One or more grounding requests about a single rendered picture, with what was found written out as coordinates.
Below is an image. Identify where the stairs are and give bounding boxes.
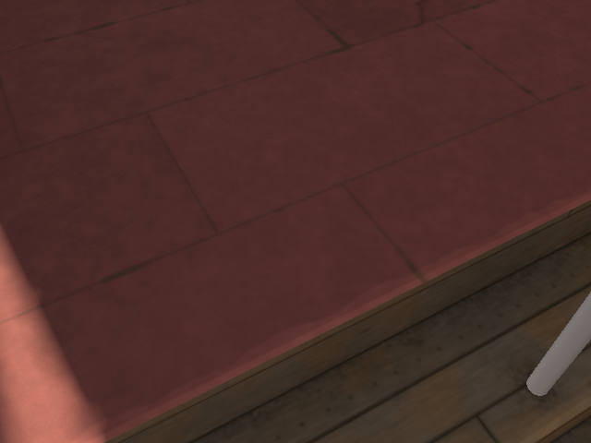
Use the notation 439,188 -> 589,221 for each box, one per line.
104,200 -> 591,443

